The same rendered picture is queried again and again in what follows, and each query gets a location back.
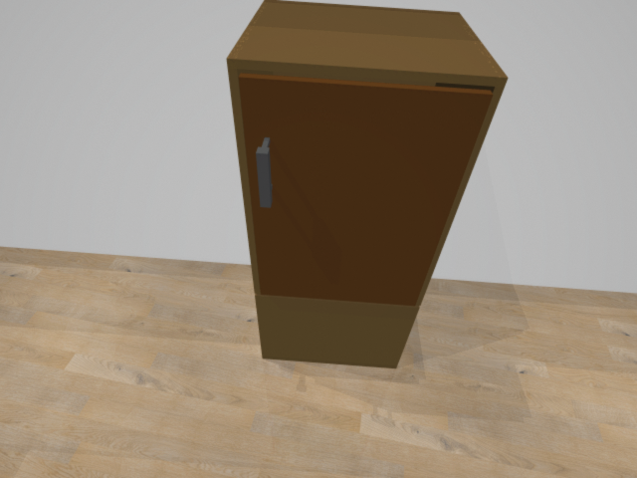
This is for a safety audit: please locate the cupboard door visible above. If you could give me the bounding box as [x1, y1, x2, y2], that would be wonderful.
[239, 73, 493, 306]

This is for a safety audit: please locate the handle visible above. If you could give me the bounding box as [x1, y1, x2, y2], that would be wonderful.
[256, 137, 273, 208]

